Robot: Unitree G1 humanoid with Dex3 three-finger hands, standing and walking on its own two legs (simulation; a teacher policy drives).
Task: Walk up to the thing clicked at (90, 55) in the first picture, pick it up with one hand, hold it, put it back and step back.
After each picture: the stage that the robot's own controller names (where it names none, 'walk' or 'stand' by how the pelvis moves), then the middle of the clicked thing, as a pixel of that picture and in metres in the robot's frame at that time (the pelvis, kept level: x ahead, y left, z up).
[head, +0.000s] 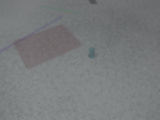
stand; (91, 53) +1.27 -0.12 -0.72
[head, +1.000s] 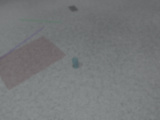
walk; (75, 63) +1.16 +0.16 -0.71
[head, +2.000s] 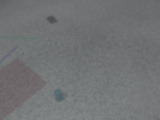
walk; (58, 95) +0.74 +0.26 -0.71
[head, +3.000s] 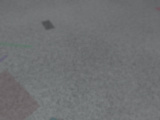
walk; out of the picture +0.46 +0.19 -0.69
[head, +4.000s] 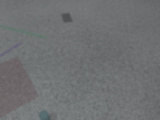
stand; (44, 117) +0.46 +0.30 -0.70
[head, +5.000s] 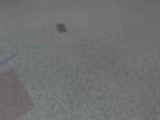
stand; out of the picture +0.45 +0.30 -0.71
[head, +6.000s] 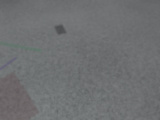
stand; out of the picture +0.41 +0.25 -0.72
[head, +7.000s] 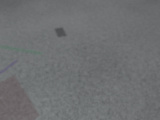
stand; out of the picture +0.40 +0.26 -0.73
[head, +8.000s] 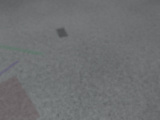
stand; out of the picture +0.39 +0.25 -0.73
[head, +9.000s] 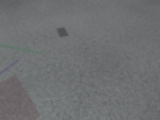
stand; out of the picture +0.40 +0.25 -0.73
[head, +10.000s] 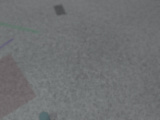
go down; (45, 118) +0.42 +0.24 -0.69
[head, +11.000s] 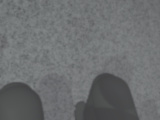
go down; out of the picture +0.48 +0.30 -0.28
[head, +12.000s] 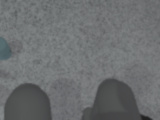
close in; (1, 49) +0.48 +0.29 -0.29
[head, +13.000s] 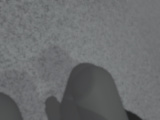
close in; out of the picture +0.46 +0.34 -0.22
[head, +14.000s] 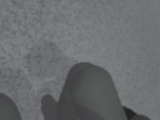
lift; out of the picture +0.45 +0.34 -0.23
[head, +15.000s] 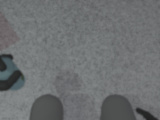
lift; (9, 75) +0.36 +0.25 -0.06
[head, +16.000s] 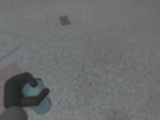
hold; (38, 97) +0.32 +0.16 +0.00
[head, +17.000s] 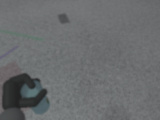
hold; (36, 98) +0.33 +0.17 -0.02
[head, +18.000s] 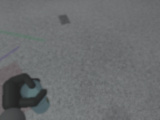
hold; (36, 97) +0.33 +0.17 -0.02
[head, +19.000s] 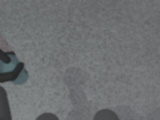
crouch; (14, 70) +0.41 +0.22 -0.09
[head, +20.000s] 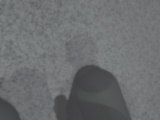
lower; out of the picture +0.44 +0.32 -0.23
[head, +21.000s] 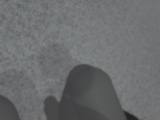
lower; out of the picture +0.42 +0.34 -0.23
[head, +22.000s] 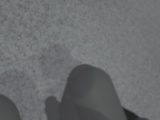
lower; out of the picture +0.43 +0.34 -0.23
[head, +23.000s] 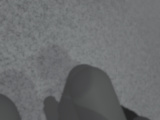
lower; out of the picture +0.43 +0.34 -0.23
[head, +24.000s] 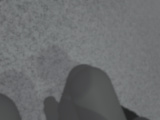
lower; out of the picture +0.42 +0.34 -0.23
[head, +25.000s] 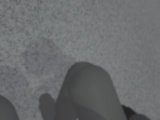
open; out of the picture +0.42 +0.34 -0.23
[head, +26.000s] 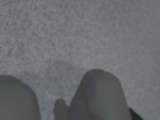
stand; out of the picture +0.43 +0.31 -0.25
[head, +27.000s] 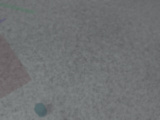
stand; (40, 110) +0.41 +0.23 -0.59
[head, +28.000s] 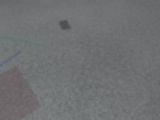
stand; out of the picture +0.40 +0.23 -0.67
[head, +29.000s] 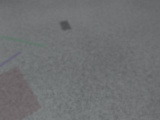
stand; out of the picture +0.39 +0.23 -0.67
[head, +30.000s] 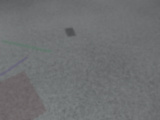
stand; out of the picture +0.40 +0.22 -0.72
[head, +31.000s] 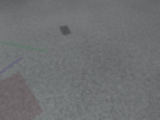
stand; out of the picture +0.38 +0.23 -0.73
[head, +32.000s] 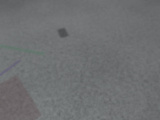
stand; out of the picture +0.37 +0.24 -0.73
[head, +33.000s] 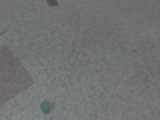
walk; (45, 107) +0.47 +0.22 -0.71
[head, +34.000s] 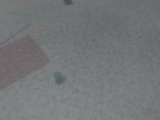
walk; (58, 78) +0.81 +0.28 -0.70
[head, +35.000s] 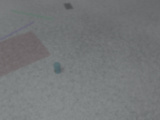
stand; (57, 67) +1.05 +0.23 -0.71
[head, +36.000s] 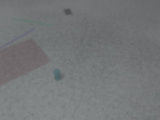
stand; (57, 74) +1.01 +0.25 -0.73
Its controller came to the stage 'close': yes
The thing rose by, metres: 0.69
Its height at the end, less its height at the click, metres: +0.00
